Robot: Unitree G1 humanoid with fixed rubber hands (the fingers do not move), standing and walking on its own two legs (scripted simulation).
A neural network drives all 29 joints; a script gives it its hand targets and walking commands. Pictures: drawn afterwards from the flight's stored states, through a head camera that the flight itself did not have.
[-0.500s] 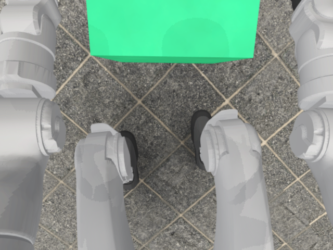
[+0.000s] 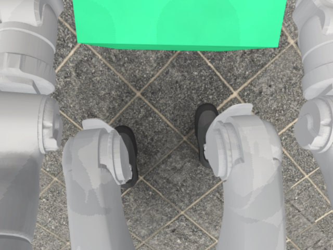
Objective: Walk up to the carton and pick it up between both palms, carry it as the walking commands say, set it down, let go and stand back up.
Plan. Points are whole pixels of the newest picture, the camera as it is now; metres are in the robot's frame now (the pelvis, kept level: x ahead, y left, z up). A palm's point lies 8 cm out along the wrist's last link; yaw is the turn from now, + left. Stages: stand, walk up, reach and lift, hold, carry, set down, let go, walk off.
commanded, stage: reach and lift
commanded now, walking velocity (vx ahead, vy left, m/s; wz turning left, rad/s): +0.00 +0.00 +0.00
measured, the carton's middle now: out of the picture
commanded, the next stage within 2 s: none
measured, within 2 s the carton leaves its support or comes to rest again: leaves its support in 1.44 s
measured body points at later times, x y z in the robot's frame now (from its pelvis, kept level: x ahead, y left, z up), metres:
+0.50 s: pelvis -0.01 +0.00 +0.01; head +0.37 -0.03 +0.23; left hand +0.59 +0.11 -0.17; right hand +0.53 -0.26 -0.18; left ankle +0.10 +0.13 -0.34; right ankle +0.13 -0.13 -0.34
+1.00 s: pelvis -0.01 +0.00 +0.00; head +0.37 -0.03 +0.23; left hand +0.60 +0.11 -0.17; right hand +0.53 -0.25 -0.18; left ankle +0.10 +0.13 -0.34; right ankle +0.13 -0.13 -0.34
